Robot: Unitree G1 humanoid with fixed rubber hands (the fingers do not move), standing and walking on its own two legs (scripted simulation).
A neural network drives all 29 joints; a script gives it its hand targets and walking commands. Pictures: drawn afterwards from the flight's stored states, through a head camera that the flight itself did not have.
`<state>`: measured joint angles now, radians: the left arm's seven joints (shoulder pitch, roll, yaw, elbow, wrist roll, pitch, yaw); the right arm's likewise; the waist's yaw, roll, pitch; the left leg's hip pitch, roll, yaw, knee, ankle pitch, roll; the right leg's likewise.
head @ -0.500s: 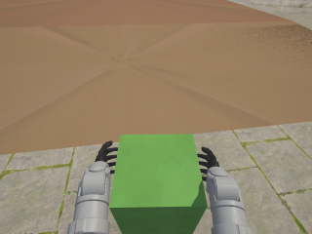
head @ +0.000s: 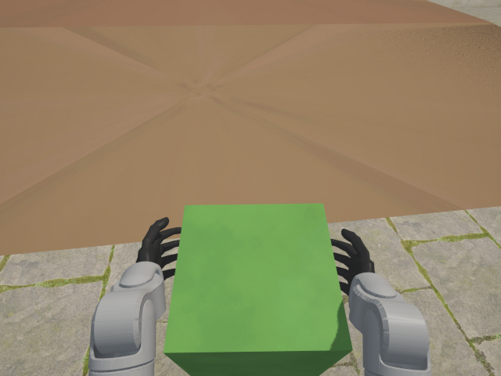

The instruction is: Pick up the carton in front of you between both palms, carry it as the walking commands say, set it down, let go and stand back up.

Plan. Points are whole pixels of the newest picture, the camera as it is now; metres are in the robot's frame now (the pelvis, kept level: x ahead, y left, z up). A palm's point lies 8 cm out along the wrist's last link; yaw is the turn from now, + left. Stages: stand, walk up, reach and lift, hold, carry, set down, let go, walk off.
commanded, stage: carry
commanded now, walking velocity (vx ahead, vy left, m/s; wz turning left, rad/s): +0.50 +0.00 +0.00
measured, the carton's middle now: (254, 298) +0.27 -0.01 +0.02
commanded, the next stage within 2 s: none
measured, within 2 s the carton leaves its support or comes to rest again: neither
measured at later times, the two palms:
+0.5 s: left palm (156, 167) +0.55 +0.20 +0.07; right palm (292, 171) +0.54 -0.09 +0.08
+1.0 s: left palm (185, 97) +0.88 +0.19 +0.09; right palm (285, 99) +0.89 -0.11 +0.08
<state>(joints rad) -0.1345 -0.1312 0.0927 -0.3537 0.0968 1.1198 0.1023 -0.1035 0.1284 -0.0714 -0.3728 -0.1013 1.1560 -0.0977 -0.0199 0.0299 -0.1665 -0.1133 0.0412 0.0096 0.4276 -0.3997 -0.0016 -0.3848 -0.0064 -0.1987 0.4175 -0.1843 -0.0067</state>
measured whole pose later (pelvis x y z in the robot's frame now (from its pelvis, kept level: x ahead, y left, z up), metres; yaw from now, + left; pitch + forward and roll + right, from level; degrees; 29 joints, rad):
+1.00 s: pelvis +0.64 +0.02 -0.01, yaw +4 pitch +4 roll +0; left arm -0.08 -0.13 0.06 -0.46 0.07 1.21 0.12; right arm -0.06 0.13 -0.06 -0.50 -0.08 1.27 -0.12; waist 0.02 0.03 -0.07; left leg -0.33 0.07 0.07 1.15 -0.40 0.01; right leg -0.41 -0.05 -0.27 0.52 -0.18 -0.08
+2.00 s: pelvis +1.29 +0.05 +0.02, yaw +2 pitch +6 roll +0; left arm -0.66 -0.09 0.29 -0.18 0.02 1.19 0.18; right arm -0.66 0.13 -0.33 -0.23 -0.07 1.24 -0.15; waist 0.09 0.00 0.11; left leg -0.67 0.01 0.02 1.30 -0.41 0.05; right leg -0.40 0.01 -0.13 0.53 -0.35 -0.07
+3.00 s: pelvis +1.94 +0.11 +0.07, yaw +1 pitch +6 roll +1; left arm -0.73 -0.05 0.26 -0.09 0.02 1.25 0.19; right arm -0.71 0.08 -0.30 -0.14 -0.07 1.26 -0.16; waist 0.04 -0.02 -0.03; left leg -0.65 0.03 0.11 0.68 -0.29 0.05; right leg -0.18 -0.03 -0.09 0.49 -0.50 0.00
